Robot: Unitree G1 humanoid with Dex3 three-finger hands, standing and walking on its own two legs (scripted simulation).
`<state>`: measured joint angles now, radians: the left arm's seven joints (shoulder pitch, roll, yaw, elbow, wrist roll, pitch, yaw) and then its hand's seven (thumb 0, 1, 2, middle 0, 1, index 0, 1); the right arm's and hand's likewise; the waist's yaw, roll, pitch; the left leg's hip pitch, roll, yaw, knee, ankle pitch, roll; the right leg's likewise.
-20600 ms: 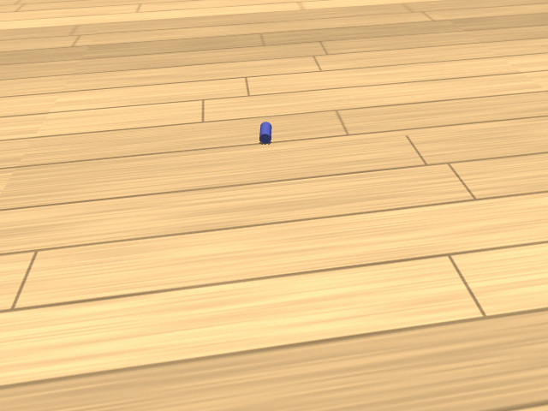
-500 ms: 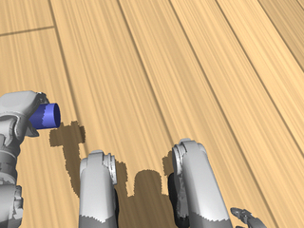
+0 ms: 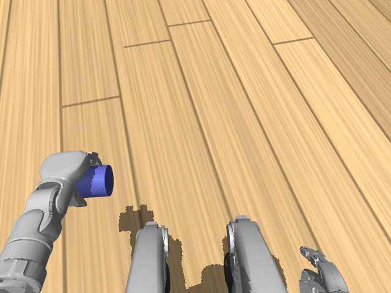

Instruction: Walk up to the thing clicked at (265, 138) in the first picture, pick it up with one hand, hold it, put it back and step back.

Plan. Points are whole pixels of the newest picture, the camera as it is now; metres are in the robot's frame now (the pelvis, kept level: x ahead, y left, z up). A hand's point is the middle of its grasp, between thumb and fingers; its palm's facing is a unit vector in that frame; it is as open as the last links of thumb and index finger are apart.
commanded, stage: lift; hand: left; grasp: from above
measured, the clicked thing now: (80, 182) +0.38 +0.27 -0.09
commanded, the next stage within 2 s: hold in 0.78 s
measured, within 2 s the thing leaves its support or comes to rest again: neither
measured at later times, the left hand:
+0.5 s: hand (62, 165) +0.35 +0.23 +0.07, palm faces -0.44 -0.09 -0.89, open 9.7 cm
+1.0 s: hand (52, 132) +0.38 +0.22 +0.13, palm faces -0.46 -0.08 -0.88, open 9.7 cm
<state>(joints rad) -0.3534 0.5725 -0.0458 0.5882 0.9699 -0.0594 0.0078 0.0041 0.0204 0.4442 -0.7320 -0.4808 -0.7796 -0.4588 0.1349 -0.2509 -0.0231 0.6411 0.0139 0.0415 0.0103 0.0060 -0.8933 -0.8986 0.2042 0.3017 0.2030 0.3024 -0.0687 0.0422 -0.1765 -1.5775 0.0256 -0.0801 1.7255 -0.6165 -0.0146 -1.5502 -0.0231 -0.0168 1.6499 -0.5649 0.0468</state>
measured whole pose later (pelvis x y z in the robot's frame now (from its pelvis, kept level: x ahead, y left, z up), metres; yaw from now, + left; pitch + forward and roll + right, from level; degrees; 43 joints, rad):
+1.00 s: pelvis +0.07 +0.00 +0.20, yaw +0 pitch +8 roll -1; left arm -0.29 0.40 -0.19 0.75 0.99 0.00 0.06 0.00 0.02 0.45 -0.71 -0.53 -0.76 -0.51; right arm 0.24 -0.23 -0.04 0.72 0.04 -0.01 -0.05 0.01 -0.90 -0.90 0.20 0.30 0.20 0.30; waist -0.03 0.03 -0.08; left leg -0.55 0.04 0.01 0.79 -0.38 -0.02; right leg -0.56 -0.02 0.02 0.75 -0.34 0.04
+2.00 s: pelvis +0.06 -0.01 +0.22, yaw -1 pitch +1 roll +0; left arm -0.22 0.41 -0.22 0.60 0.97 0.01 -0.06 0.00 0.00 0.49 -0.73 -0.50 -0.77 -0.48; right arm 0.19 -0.25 -0.02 0.68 0.06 0.04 -0.06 0.01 -0.90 -0.90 0.20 0.30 0.20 0.30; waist 0.01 0.05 -0.02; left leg -0.31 0.04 0.03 0.56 -0.26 -0.03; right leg -0.35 -0.02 0.03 0.57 -0.24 0.02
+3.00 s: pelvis +0.08 -0.01 +0.23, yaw -1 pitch +1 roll +0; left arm -0.22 0.41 -0.20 0.61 0.99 -0.01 -0.06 0.00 0.02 0.47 -0.72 -0.51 -0.76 -0.49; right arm 0.18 -0.24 -0.03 0.68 0.06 0.07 -0.07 0.01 -0.89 -0.90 0.20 0.30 0.20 0.30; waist 0.01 0.04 -0.01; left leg -0.25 0.04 0.03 0.49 -0.25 -0.03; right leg -0.29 -0.02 0.03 0.50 -0.23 0.02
